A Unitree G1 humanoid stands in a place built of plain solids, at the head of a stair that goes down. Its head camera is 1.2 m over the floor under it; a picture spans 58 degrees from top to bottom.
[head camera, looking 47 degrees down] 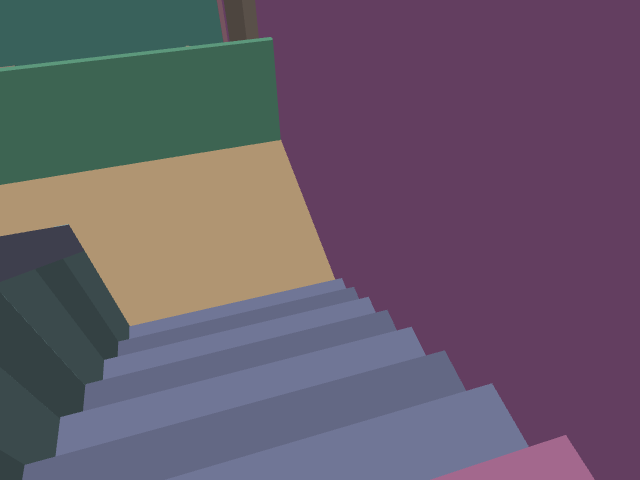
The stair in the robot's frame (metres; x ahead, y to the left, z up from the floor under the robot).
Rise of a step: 0.21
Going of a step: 0.25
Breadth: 1.60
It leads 16 degrees to the left of straight ahead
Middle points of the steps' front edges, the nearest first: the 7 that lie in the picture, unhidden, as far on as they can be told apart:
0.43 0.18 -0.21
0.68 0.25 -0.43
0.92 0.32 -0.64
1.16 0.39 -0.85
1.40 0.46 -1.07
1.64 0.53 -1.28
1.89 0.60 -1.50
